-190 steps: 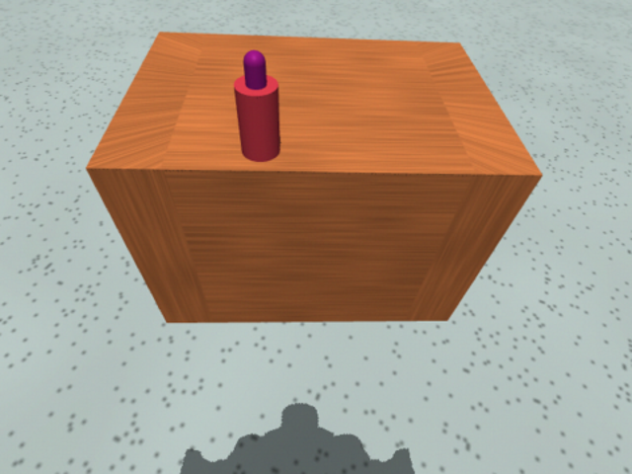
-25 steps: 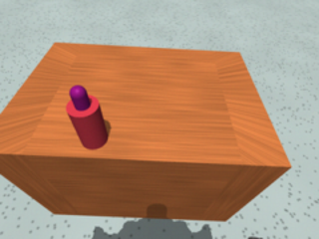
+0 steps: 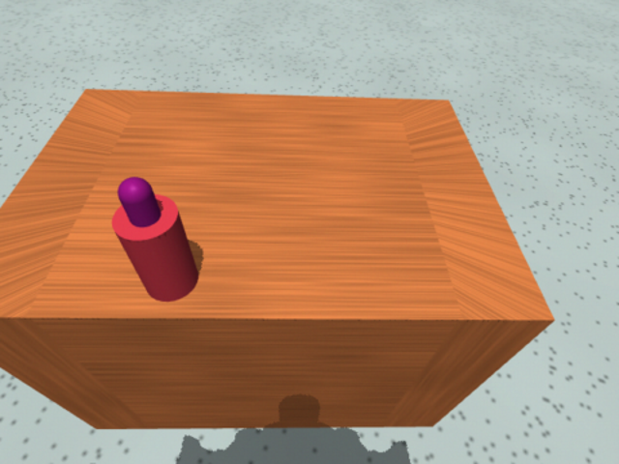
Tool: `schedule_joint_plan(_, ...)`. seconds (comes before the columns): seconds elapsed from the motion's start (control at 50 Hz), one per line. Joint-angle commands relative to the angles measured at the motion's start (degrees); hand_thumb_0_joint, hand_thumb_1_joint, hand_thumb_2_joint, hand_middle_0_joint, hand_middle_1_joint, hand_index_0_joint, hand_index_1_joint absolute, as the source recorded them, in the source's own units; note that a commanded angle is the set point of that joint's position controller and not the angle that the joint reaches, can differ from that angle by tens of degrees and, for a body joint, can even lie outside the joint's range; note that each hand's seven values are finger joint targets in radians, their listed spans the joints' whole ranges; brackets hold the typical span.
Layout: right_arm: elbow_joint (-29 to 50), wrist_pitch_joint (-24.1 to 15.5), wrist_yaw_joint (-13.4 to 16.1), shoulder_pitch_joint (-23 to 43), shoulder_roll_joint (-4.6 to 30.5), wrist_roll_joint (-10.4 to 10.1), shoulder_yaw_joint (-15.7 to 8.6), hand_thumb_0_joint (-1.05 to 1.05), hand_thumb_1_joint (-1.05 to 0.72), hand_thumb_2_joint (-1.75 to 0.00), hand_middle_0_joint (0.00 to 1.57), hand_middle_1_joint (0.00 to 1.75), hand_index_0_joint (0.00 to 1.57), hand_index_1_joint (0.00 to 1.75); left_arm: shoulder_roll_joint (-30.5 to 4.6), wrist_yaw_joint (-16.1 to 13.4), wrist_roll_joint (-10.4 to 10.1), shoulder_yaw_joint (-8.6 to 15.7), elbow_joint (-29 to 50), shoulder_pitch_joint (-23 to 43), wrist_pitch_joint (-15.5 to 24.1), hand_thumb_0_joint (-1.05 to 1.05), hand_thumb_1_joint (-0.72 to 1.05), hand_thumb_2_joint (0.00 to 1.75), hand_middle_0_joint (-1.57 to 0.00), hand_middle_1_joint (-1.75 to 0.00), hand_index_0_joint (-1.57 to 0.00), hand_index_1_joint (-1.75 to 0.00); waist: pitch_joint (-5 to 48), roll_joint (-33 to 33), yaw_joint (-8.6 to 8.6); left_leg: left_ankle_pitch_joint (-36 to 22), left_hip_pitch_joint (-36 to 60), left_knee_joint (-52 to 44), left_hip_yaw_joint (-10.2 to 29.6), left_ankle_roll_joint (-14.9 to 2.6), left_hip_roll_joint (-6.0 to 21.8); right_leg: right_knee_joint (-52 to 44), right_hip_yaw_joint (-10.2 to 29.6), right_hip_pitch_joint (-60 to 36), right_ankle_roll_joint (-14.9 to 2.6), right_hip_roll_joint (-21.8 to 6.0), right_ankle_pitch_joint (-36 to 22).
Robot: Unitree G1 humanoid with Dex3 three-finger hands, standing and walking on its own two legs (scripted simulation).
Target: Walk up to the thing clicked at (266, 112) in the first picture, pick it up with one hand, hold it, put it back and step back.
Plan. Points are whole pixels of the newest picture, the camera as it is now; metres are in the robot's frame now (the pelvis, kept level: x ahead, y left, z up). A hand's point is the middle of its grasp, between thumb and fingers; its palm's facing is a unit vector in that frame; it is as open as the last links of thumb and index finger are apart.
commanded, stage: walk up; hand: left
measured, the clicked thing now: (154, 237) +0.41 +0.22 +0.03
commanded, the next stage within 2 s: stand in 0.14 s
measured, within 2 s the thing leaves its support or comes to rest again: neither
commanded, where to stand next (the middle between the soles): +0.04 +0.00 m, yaw +1 degrees
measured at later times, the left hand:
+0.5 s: hand out of the picture +0.08 +0.25 -0.16, palm faces -0.01 -0.94 -0.33, open 7.4 cm
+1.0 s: hand out of the picture +0.07 +0.25 -0.15, palm faces -0.01 -0.94 -0.35, open 7.4 cm
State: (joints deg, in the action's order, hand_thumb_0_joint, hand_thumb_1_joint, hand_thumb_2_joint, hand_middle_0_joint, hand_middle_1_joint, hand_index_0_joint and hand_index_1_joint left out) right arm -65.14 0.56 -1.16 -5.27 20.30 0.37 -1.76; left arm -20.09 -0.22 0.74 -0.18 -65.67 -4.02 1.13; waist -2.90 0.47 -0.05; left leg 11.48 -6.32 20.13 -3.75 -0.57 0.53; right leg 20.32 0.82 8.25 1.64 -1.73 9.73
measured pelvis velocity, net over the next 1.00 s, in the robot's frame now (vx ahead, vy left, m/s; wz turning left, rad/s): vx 0.01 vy -0.01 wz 0.02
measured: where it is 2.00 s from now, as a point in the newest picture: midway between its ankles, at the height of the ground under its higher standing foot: outside the picture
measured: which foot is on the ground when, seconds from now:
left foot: down 0.00-1.00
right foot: down 0.00-1.00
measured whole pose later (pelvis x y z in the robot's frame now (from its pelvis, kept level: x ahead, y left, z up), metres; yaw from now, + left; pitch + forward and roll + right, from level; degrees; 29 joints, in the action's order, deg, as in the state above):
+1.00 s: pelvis +0.01 -0.01 +0.00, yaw +1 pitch -2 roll +0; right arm -65.4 -0.5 -0.6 -5.9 20.0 0.4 -0.2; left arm -20.0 0.3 0.4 -0.6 -65.2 -6.5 0.5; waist -2.6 0.5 0.2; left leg 10.4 -5.2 17.7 -2.4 0.2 0.9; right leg 17.5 -0.6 6.4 1.1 -1.4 8.9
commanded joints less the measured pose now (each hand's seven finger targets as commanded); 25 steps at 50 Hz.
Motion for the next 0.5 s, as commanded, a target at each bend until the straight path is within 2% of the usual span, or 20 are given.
schedule_joint_plan(0.0,3.8,-1.4,0.8,3.0,12.3,0.3,-2.1,0.0,-0.9,-0.9,0.2,0.3,0.2,0.3,-12.5,-0.7,0.1,2.7,3.8,3.0,1.2,0.0,0.9,0.9,-0.2,-0.3,-0.2,-0.3,5.0,-0.8,0.04,-3.6,1.0,-4.5,5.8,-1.34,6.9,-2.3,4.1,-0.7,-2.33,-5.5,-7.4)
schedule_joint_plan(0.1,3.8,-1.2,0.9,3.0,12.0,0.2,-2.3,0.0,-0.9,-0.9,0.2,0.3,0.2,0.3,-12.4,-0.8,0.2,2.7,3.6,3.0,1.2,0.0,0.9,0.9,-0.2,-0.3,-0.2,-0.3,4.4,-1.4,-0.13,-4.4,1.3,-3.9,5.6,-1.23,6.6,-2.6,4.3,-0.3,-2.51,-5.5,-7.9)
schedule_joint_plan(0.12,4.0,-1.8,1.1,3.1,11.1,0.2,-1.4,0.0,-0.9,-0.9,0.2,0.3,0.2,0.3,-11.5,-0.6,-0.3,2.1,3.5,3.0,1.0,0.0,0.9,0.9,-0.2,-0.3,-0.2,-0.3,5.0,-2.3,-0.59,-8.9,1.3,-5.0,7.5,-1.04,7.8,-2.6,4.3,-1.5,-2.22,-5.6,-9.9)
schedule_joint_plan(0.14,3.9,-2.1,1.1,3.2,11.5,0.2,-1.4,0.0,-0.9,-0.9,0.2,0.3,0.2,0.3,-11.3,-0.5,-0.5,2.1,3.6,2.6,0.9,0.0,0.9,0.9,-0.2,-0.3,-0.2,-0.3,4.9,-1.4,-0.12,-10.4,1.2,-5.0,7.4,-0.92,7.8,-2.8,4.0,-2.2,-2.0,-5.6,-10.5)
schedule_joint_plan(0.22,3.5,-2.3,1.3,2.9,11.8,0.3,-1.3,0.0,-0.9,-0.9,0.2,0.3,0.2,0.3,-11.7,-0.5,-0.4,2.3,3.4,2.2,0.7,0.0,0.9,0.9,-0.2,-0.3,-0.2,-0.3,5.7,-0.6,-0.33,-12.0,2.6,-4.9,7.0,-0.64,7.8,-3.1,4.0,-2.9,-2.0,-5.9,-11.3)
schedule_joint_plan(0.34,3.3,-2.3,1.4,2.7,11.6,0.2,-1.1,0.0,-0.9,-0.9,0.2,0.3,0.2,0.3,-11.9,-0.4,-0.1,2.1,3.7,1.5,0.9,0.0,0.9,0.9,-0.2,-0.3,-0.2,-0.3,5.7,-0.2,-0.42,-10.6,2.8,-4.9,6.6,-0.49,7.7,-4.3,4.0,-3.2,-2.04,-6.3,-11.1)
schedule_joint_plan(0.48,3.3,-2.2,1.4,2.9,11.5,0.2,-0.9,0.0,-0.9,-0.9,0.2,0.3,0.2,0.3,-12.0,-0.3,-0.2,2.1,3.7,1.3,0.7,0.0,0.9,0.9,-0.2,-0.3,-0.2,-0.3,3.4,-0.1,-0.47,-5.6,1.4,-5.9,6.8,-0.37,7.4,-5.7,4.3,-1.6,-2.21,-6.0,-6.6)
